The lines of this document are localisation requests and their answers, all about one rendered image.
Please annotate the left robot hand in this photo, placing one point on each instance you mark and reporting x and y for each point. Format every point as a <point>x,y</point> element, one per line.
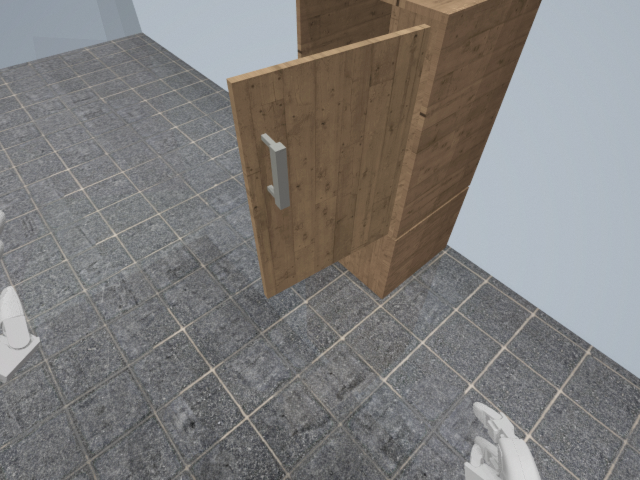
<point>17,345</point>

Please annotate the handle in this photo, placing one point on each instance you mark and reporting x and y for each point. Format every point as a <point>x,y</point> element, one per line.
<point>280,188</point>

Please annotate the right robot hand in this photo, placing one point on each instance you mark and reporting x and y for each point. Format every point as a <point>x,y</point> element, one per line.
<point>510,460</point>

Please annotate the cupboard door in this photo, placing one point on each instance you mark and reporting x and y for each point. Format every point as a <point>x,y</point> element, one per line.
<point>344,116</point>

